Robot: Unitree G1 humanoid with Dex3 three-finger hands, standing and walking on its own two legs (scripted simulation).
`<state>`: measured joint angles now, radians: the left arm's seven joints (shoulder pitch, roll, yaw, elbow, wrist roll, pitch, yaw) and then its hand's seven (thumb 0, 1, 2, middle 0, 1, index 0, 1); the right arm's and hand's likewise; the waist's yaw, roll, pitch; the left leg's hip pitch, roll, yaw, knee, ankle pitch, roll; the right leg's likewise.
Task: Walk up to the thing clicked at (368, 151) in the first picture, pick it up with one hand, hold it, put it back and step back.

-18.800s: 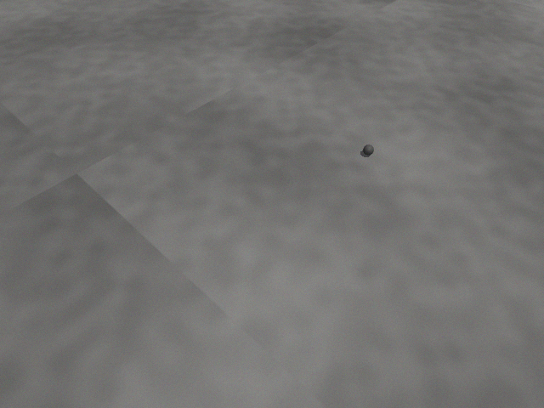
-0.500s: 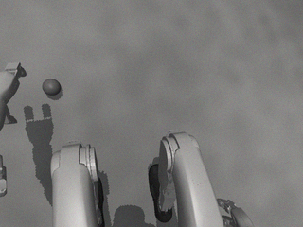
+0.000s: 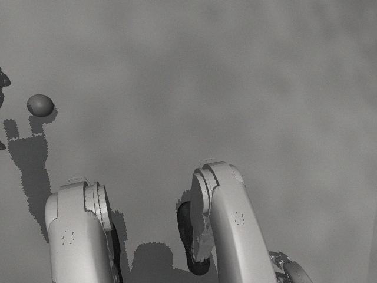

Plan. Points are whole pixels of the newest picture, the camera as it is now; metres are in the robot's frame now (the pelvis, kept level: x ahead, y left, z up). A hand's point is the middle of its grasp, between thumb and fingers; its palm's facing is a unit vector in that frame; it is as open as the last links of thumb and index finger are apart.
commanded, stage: rise first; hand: left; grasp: from above
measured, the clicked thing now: (40, 105) +0.51 +0.29 -0.31
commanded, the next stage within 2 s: approach in 1.74 s
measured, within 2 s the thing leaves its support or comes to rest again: neither
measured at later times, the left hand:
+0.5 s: hand out of the picture +0.45 +0.33 -0.19, palm faces -0.45 -0.08 -0.89, open 14.2 cm
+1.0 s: hand (2, 110) +0.46 +0.33 -0.20, palm faces -0.45 -0.08 -0.89, open 14.1 cm
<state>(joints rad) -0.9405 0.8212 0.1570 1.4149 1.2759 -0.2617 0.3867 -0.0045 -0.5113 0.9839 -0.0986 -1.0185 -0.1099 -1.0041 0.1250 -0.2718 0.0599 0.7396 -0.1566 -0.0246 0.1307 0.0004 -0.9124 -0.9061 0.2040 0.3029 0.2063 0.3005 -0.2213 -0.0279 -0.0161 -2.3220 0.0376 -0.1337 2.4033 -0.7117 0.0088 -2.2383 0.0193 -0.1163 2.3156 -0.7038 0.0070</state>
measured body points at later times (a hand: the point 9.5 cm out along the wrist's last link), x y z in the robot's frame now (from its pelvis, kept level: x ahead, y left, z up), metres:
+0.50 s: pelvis +0.00 +0.00 -0.01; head +0.25 +0.08 +0.35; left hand +0.47 +0.33 -0.14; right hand +0.05 -0.27 -0.11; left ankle +0.07 +0.12 -0.30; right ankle +0.09 -0.12 -0.30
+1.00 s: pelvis -0.01 +0.00 -0.02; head +0.26 +0.08 +0.34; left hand +0.48 +0.33 -0.15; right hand +0.03 -0.27 -0.11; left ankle +0.07 +0.12 -0.30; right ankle +0.09 -0.12 -0.30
